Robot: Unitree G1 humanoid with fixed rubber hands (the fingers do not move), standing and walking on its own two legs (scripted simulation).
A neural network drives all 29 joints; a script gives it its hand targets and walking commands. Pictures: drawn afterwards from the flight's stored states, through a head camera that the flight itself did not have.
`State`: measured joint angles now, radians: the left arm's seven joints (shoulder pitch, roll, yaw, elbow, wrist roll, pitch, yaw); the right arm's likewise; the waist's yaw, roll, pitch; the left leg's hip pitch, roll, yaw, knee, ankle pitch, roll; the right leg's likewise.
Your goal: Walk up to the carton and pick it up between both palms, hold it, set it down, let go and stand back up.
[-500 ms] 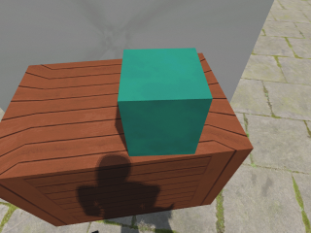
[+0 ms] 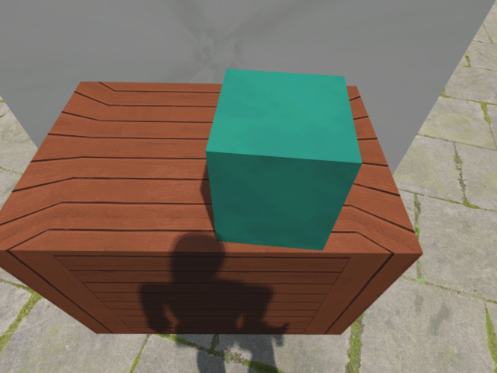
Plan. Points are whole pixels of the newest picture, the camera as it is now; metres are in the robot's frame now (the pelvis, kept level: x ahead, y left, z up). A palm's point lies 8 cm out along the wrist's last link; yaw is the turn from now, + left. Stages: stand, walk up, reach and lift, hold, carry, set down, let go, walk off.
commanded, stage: walk up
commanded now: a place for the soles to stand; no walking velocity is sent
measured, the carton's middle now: (276, 163) +0.48 -0.03 +0.03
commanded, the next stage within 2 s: none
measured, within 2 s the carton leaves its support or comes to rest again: neither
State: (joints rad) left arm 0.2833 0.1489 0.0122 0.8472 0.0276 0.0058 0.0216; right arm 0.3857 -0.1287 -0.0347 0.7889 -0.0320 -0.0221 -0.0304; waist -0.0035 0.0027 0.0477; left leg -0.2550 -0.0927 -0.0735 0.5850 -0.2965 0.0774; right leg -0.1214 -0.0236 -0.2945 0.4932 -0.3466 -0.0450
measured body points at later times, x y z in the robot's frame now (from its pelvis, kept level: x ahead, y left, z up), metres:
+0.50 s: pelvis +0.01 -0.01 -0.01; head +0.03 +0.01 +0.44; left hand +0.05 +0.22 -0.15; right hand +0.08 -0.23 -0.14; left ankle +0.01 +0.07 -0.73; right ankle -0.04 -0.07 -0.73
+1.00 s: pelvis -0.02 +0.04 +0.00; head +0.02 +0.04 +0.45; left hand +0.02 +0.28 -0.14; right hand +0.10 -0.18 -0.14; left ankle +0.01 +0.07 -0.73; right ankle -0.02 -0.08 -0.73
